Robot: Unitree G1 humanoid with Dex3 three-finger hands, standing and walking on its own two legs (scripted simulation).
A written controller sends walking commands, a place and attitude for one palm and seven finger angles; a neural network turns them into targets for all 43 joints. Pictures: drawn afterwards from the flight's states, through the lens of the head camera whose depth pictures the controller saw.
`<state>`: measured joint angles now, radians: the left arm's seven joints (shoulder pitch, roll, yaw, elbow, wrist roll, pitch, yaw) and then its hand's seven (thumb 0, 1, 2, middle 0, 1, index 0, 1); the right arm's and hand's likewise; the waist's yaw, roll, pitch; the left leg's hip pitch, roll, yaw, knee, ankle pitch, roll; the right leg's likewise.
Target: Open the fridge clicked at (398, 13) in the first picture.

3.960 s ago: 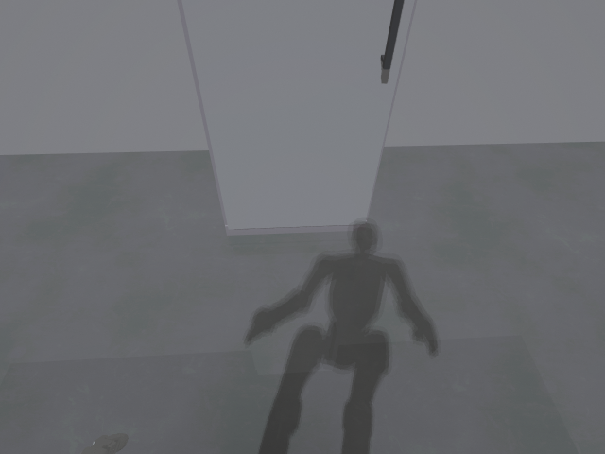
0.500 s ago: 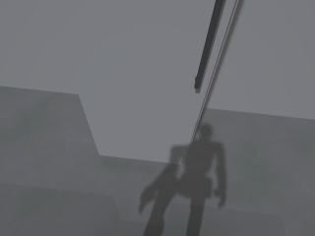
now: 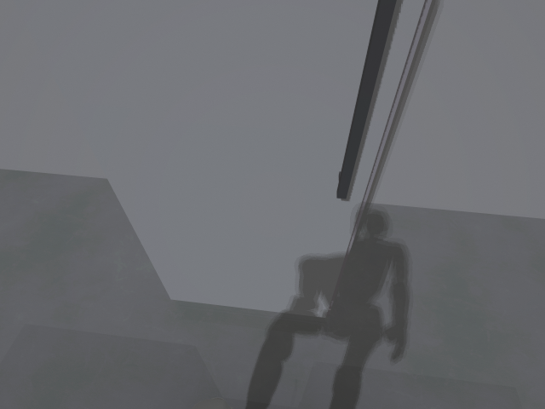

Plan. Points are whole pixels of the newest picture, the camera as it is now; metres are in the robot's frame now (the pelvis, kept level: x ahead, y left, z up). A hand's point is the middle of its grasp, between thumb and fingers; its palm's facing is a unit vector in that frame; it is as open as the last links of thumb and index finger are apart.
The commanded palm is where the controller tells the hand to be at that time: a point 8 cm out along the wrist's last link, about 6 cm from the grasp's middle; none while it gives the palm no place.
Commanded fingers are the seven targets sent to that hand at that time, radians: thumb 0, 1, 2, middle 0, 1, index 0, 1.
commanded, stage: come to a stop and stand still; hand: right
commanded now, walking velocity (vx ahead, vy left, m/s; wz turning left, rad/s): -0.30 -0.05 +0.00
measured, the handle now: (364, 87) +0.51 -0.09 +0.23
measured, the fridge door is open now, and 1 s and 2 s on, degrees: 0 0 0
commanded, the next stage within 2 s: look again from close up in 1.86 s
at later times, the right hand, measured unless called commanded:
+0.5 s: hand out of the picture +0.08 -0.19 -0.20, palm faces +0.10 +0.98 -0.19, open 7.3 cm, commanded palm none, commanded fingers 0.00 -0.90 -0.90 0.20 0.30 0.20 0.30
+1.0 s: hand out of the picture +0.01 -0.17 -0.19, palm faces +0.02 +0.98 -0.20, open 7.4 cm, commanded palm none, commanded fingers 0.00 -0.90 -0.90 0.20 0.30 0.20 0.30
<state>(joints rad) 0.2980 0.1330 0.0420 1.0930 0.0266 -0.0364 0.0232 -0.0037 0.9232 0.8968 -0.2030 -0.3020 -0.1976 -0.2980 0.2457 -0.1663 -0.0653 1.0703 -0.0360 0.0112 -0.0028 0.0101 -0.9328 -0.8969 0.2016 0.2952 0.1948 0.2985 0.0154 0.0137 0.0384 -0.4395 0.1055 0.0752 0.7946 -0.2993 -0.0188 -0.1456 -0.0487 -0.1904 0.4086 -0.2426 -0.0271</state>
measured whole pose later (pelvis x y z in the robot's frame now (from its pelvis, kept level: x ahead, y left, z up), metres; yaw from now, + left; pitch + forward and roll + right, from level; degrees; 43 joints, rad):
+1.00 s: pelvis +0.00 +0.01 -0.01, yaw -3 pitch -1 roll +1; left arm 0.33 0.16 0.04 1.05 0.02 0.01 0.03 0.00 0.91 0.90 -0.20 -0.30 -0.20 -0.30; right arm 0.30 -0.16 -0.01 1.02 -0.03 0.02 -0.03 0.00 -0.91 -0.90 0.20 0.30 0.19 0.30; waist 0.04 0.00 0.02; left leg -0.22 0.04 0.03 0.56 -0.32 -0.04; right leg -0.30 -0.04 -0.08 0.60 -0.28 -0.02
